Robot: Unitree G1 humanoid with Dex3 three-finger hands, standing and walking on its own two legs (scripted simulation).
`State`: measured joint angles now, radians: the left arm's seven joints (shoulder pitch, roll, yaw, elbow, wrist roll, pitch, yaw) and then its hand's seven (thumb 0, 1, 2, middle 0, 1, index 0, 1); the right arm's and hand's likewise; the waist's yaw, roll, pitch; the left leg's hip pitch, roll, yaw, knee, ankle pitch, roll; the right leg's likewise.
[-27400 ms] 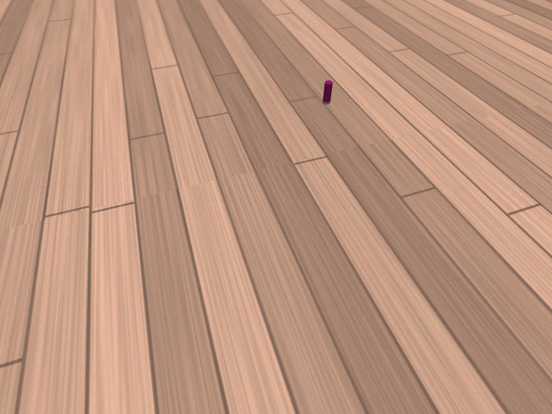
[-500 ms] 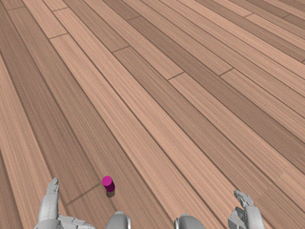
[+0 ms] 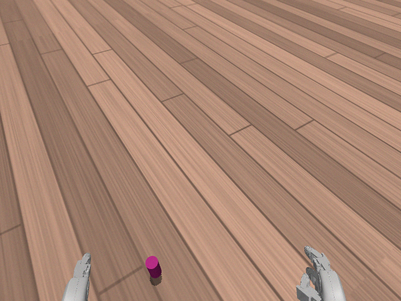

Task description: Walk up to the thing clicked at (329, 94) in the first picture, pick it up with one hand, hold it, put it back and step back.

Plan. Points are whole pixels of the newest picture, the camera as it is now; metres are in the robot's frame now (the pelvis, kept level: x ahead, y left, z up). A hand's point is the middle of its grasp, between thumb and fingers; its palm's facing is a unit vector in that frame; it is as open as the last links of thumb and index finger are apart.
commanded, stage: home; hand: left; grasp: from the side
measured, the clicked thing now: (153, 267) +0.40 +0.21 -0.65
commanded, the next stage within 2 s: stand in 1.40 s
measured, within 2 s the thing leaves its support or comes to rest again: neither
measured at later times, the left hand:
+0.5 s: hand out of the picture +0.16 +0.16 -0.05, palm faces +0.10 -0.95 -0.29, open 17.6 cm
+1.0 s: hand out of the picture +0.15 +0.17 -0.05, palm faces +0.10 -0.95 -0.28, open 17.5 cm
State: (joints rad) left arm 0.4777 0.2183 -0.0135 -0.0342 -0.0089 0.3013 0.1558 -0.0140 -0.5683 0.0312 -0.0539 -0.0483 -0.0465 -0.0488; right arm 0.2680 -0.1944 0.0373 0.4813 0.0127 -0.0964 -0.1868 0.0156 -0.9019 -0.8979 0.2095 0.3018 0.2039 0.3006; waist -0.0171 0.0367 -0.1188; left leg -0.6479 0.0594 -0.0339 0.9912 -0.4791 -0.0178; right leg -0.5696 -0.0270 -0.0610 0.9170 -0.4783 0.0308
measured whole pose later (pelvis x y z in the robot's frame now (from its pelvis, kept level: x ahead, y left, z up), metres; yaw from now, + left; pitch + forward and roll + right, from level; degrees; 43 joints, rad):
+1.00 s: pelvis -0.01 -0.01 +0.00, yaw +0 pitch +6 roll -2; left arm 0.45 0.20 -0.01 0.01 -0.01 0.28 0.13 -0.01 -0.55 0.04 -0.06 -0.05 -0.05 -0.05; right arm 0.27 -0.20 0.03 0.52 0.01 -0.13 -0.19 0.02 -0.90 -0.90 0.21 0.30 0.20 0.30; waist -0.02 0.04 -0.10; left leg -0.62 0.07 -0.03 0.95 -0.44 -0.03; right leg -0.56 -0.02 -0.06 0.91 -0.46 0.01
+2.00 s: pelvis -0.02 -0.01 +0.02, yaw +0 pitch +1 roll +0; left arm 0.25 0.31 -0.01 0.56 0.06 0.05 0.02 0.00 0.67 0.84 -0.21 -0.29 -0.20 -0.29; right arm 0.18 -0.28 -0.01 0.79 -0.06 -0.02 -0.03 0.01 -0.90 -0.90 0.21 0.30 0.21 0.30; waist 0.02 -0.01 0.01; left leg -0.46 0.03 0.00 0.84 -0.39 -0.01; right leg -0.42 -0.05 -0.03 0.83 -0.42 0.02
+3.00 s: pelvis -0.02 -0.01 +0.06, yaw +0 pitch -4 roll +0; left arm 0.14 0.33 0.00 1.16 0.02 -0.01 0.01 0.00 0.91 0.89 -0.21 -0.30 -0.20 -0.30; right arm 0.14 -0.33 -0.01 1.15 -0.02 0.01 0.00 0.01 -0.91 -0.90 0.21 0.30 0.20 0.30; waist 0.01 0.01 0.06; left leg -0.16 0.03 0.00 0.38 -0.16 -0.02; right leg -0.11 -0.04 -0.05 0.36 -0.18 0.03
